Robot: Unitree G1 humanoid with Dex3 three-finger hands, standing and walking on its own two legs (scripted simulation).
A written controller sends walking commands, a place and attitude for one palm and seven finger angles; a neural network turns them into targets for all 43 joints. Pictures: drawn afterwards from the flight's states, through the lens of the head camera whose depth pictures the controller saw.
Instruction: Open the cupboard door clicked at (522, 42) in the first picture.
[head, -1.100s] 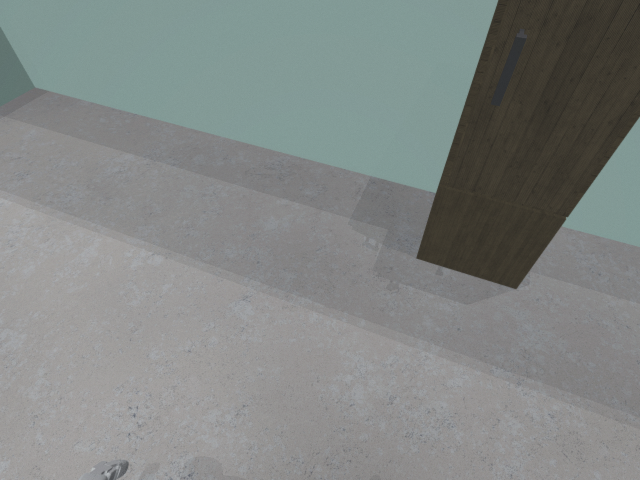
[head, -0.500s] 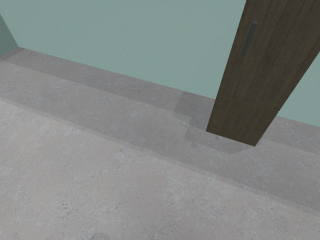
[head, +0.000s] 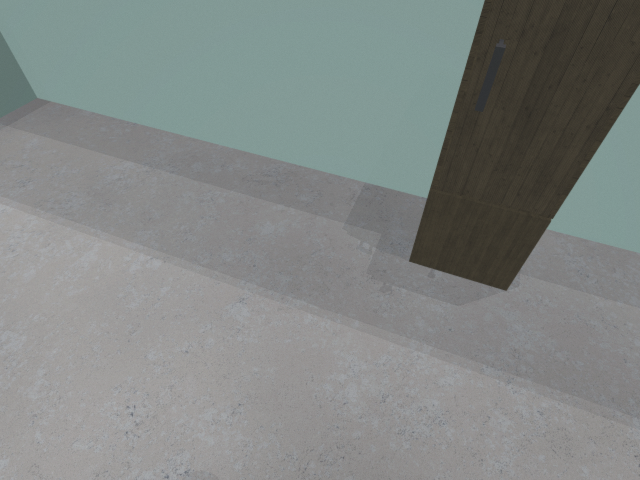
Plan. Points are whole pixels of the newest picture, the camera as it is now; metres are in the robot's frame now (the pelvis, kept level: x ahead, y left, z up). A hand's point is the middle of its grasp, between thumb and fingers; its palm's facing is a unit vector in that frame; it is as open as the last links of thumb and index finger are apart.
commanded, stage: look at it before walking up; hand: left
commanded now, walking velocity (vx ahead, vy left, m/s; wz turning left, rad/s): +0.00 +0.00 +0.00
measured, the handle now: (490, 76) +1.02 -0.37 +0.05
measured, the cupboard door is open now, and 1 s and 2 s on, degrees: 0 0 0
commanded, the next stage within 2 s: walk to a spot facing it in 0.54 s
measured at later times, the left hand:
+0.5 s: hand out of the picture +0.08 +0.25 -0.16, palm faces -0.02 -0.94 -0.34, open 7.4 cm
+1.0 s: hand out of the picture +0.08 +0.20 -0.18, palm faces -0.13 -0.95 -0.27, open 7.4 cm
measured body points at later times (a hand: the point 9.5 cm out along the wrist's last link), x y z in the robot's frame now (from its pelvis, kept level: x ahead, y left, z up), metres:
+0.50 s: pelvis +0.00 +0.00 +0.00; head +0.01 +0.00 +0.45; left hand +0.08 +0.30 -0.13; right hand +0.08 -0.29 -0.13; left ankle +0.00 +0.13 -0.75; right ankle +0.01 -0.12 -0.75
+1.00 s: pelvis -0.01 -0.01 -0.02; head +0.03 -0.02 +0.43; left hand +0.08 +0.25 -0.16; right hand +0.05 -0.27 -0.17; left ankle +0.00 +0.13 -0.75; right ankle +0.00 -0.10 -0.74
